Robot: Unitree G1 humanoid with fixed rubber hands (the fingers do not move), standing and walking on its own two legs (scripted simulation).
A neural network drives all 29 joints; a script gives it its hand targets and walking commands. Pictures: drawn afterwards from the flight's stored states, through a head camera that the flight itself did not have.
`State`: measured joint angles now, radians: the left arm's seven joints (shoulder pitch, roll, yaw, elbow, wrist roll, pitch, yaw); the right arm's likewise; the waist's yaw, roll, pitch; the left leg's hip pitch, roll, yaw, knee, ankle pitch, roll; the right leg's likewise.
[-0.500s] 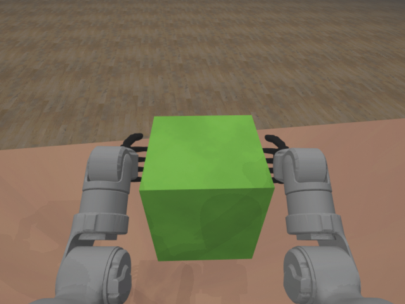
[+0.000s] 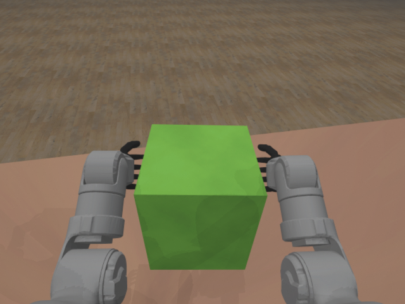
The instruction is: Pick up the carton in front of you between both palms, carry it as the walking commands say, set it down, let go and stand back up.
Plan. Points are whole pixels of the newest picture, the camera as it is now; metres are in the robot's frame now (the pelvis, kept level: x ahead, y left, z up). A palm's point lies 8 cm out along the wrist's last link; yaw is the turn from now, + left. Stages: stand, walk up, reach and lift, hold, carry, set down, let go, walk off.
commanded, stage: carry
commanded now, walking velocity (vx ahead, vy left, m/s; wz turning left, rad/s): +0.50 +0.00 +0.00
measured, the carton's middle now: (198, 197) +0.35 +0.00 +0.04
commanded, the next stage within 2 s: none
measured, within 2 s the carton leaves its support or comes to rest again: neither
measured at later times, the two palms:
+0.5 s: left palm (159, 124) +0.61 +0.10 +0.04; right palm (255, 119) +0.64 -0.20 +0.03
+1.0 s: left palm (171, 79) +0.97 +0.08 +0.01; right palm (244, 82) +0.93 -0.22 +0.01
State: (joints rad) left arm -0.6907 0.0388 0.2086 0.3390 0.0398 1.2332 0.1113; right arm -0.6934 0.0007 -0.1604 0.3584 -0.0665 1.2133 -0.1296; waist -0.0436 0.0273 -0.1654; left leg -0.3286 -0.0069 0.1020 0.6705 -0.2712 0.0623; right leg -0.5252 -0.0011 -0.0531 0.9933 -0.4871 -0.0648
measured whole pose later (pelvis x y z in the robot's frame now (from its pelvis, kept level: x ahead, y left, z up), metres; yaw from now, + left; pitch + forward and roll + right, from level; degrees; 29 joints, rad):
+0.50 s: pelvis +0.26 -0.07 -0.04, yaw +1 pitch +6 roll +3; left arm -0.63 -0.02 0.24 0.10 0.05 1.18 0.13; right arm -0.71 0.00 -0.19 0.18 -0.05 1.19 -0.14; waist 0.05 0.00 0.06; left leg -0.68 0.02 0.00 1.11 -0.36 0.02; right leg -0.39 0.03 -0.09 0.61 -0.17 -0.15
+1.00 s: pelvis +0.59 -0.03 -0.09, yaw -2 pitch +5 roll -2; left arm -0.68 -0.01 0.22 0.13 0.07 1.23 0.13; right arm -0.68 -0.02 -0.19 0.15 0.00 1.20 -0.14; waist -0.08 0.04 -0.01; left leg -0.37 -0.08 0.11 0.59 -0.16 0.14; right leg -0.68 -0.01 0.02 1.15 -0.38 -0.04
